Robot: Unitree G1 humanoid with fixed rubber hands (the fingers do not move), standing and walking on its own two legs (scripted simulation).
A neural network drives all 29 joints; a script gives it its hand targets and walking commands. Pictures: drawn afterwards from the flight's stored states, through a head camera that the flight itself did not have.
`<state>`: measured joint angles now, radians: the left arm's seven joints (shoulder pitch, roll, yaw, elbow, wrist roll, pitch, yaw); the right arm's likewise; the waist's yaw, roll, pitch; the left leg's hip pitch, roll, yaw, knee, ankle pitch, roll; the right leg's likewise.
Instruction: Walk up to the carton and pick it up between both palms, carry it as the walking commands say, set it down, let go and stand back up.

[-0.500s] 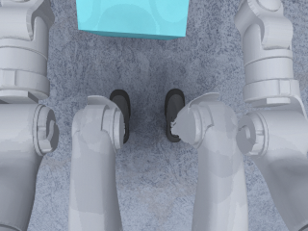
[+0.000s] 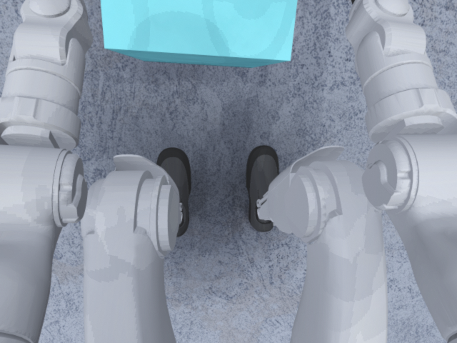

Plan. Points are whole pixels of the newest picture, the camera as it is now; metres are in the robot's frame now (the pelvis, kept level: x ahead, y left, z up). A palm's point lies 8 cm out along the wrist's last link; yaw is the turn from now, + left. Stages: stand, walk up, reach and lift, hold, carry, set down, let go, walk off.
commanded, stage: reach and lift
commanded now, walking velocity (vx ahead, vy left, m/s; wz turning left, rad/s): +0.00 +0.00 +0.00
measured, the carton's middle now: out of the picture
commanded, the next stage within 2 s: none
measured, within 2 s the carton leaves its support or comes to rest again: leaves its support in 1.66 s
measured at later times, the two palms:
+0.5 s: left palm out of the picture +0.53 +0.20 -0.22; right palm out of the picture +0.55 -0.17 -0.19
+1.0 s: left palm out of the picture +0.53 +0.19 -0.21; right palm out of the picture +0.56 -0.12 -0.19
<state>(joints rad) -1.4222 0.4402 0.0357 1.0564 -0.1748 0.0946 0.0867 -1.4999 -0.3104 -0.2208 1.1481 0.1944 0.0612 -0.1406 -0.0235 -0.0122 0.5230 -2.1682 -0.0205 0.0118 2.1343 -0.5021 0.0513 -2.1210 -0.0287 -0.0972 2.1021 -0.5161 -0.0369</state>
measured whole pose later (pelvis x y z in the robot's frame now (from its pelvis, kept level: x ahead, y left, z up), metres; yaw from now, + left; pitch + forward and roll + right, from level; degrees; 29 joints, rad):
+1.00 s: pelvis +0.00 +0.00 -0.01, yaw +0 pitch +31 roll -4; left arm -1.44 0.42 -0.10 1.06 -0.25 0.10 0.10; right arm -1.58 -0.26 -0.14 1.24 0.22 0.02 -0.15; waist 0.01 -0.01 0.52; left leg -2.21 -0.02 0.01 2.18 -0.50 0.06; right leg -2.17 -0.02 -0.10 2.15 -0.52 -0.04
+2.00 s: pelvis -0.01 -0.01 -0.02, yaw +1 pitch +24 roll -3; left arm -1.46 0.39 -0.09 1.05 -0.25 0.31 0.12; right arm -1.49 -0.22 -0.21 0.99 0.21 0.18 -0.22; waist -0.02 -0.01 0.53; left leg -2.11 -0.02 0.01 2.20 -0.51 0.05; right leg -2.08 0.03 -0.07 2.18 -0.52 -0.02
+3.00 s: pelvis -0.02 +0.00 +0.05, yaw +1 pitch +17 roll -2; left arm -1.37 0.34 0.00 0.91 -0.19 0.46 0.12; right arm -1.31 -0.14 -0.31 0.72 0.09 0.36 -0.23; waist -0.01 -0.01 0.53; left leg -1.78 -0.02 0.01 2.01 -0.52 0.05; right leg -1.76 0.06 -0.04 1.98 -0.52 -0.01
